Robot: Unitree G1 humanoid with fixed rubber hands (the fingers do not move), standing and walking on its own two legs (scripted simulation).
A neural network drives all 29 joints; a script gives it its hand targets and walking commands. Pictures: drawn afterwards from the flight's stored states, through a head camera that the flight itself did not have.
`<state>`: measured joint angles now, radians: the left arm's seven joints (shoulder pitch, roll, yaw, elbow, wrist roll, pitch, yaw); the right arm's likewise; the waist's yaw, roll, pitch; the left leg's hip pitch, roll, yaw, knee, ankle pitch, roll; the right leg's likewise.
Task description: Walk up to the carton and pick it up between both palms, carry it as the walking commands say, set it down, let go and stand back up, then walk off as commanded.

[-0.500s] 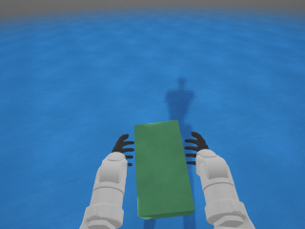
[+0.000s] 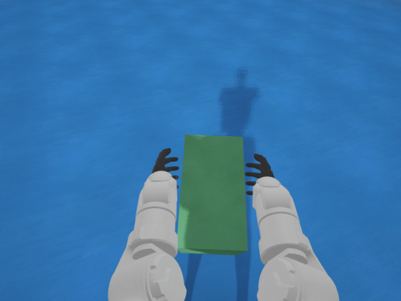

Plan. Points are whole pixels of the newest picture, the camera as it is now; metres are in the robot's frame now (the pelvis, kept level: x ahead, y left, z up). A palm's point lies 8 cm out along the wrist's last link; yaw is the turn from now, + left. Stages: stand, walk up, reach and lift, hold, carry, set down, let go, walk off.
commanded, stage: set down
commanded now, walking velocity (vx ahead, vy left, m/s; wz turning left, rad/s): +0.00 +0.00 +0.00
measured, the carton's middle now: (211, 196) +0.38 +0.00 -0.04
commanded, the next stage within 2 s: none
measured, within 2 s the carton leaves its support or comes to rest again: neither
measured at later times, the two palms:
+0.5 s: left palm (163, 195) +0.38 +0.13 -0.05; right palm (249, 199) +0.39 -0.10 -0.06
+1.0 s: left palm (164, 201) +0.43 +0.14 -0.14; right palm (239, 206) +0.43 -0.08 -0.15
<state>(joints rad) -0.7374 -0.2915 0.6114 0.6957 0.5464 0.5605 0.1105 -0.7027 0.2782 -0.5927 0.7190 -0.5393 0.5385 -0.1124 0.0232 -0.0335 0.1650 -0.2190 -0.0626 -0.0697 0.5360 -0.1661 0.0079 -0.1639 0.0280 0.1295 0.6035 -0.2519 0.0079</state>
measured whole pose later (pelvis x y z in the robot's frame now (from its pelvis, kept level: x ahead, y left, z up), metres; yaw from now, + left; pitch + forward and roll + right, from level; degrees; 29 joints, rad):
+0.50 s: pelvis -0.02 -0.03 -0.04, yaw +1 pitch +5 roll -2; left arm -0.89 -0.24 0.65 0.70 0.50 0.29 0.11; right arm -0.86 0.27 -0.63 0.74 -0.47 0.27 -0.17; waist 0.07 -0.02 0.25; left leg -0.74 -0.06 -0.17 0.79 -0.14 -0.03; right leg -0.68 0.09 0.07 0.85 -0.26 0.00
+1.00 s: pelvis +0.03 +0.02 -0.08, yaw -1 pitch +25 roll -3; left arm -0.72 -0.30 0.42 0.53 0.41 0.16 0.18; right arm -0.71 0.24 -0.52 0.61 -0.38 0.14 -0.12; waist 0.05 -0.02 0.07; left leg -1.19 -0.10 -0.11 1.03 -0.27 0.01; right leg -1.09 0.08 0.11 1.04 -0.39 0.07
